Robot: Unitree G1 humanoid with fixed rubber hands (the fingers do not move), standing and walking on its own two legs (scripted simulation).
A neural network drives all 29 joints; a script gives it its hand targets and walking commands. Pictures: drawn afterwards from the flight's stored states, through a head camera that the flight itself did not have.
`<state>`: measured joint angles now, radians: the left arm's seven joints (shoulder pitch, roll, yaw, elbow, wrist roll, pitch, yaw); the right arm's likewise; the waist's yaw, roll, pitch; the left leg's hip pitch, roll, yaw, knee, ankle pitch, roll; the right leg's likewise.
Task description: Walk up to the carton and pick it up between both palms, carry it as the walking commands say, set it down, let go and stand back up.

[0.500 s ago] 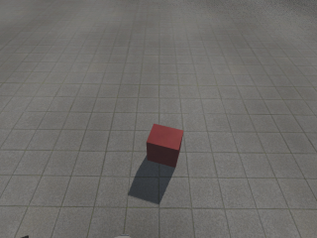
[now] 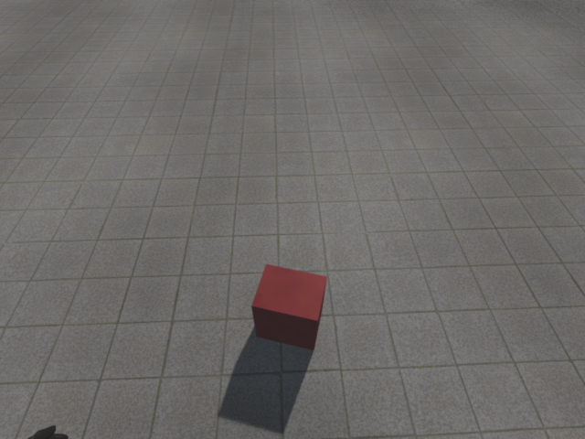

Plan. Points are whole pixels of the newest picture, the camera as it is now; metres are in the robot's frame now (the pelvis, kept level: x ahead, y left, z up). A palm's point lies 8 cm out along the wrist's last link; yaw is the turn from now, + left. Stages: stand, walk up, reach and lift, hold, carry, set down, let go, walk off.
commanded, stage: walk up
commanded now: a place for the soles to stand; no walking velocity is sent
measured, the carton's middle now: (290, 307) +0.65 -0.01 -0.64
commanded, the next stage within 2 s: none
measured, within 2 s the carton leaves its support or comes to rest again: neither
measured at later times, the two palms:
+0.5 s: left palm (53, 437) +0.17 +0.33 -0.10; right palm (506, 398) +0.20 -0.31 -0.09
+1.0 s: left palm (73, 385) +0.23 +0.32 -0.08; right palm (503, 377) +0.23 -0.31 -0.07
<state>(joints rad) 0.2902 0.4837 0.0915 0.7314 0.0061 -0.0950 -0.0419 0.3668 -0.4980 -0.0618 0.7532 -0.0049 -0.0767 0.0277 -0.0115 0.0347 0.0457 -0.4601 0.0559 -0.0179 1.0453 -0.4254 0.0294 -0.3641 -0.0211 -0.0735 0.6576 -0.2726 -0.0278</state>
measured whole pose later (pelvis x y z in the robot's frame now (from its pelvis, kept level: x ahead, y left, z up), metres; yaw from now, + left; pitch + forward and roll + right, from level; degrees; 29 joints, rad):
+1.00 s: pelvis +0.12 +0.01 +0.03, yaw -1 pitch -2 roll +0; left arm 0.03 0.41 0.00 1.11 0.00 -0.03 0.00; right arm 0.02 -0.41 0.00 1.12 0.00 -0.03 0.01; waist 0.00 0.00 0.04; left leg -0.16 0.04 0.05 0.36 -0.17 -0.02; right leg -0.13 -0.02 -0.02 0.36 -0.20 0.01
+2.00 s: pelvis +0.24 +0.10 +0.01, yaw -16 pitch -2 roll +0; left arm 0.06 0.44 0.02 0.92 0.00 -0.01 0.00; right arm 0.07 -0.44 -0.04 0.91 0.00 -0.02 -0.01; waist -0.01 -0.02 0.09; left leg -0.19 0.06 0.14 0.61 -0.38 0.00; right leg -0.31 0.03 0.06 0.63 -0.28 -0.01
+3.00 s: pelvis +0.28 +0.12 +0.02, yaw -19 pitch -3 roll +0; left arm 0.12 0.42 0.01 0.99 0.01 -0.03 0.01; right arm 0.12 -0.41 -0.04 0.96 -0.01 -0.01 0.02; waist 0.01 0.00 0.06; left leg -0.12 0.00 0.06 0.51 -0.34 0.03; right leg -0.21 -0.01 0.06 0.51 -0.26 0.03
